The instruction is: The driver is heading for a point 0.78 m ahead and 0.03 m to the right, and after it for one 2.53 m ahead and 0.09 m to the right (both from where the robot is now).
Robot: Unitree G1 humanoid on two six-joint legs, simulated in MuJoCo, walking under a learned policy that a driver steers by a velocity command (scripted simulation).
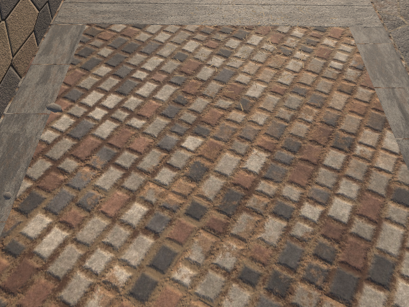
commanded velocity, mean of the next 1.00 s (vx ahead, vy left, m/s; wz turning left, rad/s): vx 1.00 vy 0.00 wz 0.00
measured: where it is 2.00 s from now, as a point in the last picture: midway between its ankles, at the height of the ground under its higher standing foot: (211, 37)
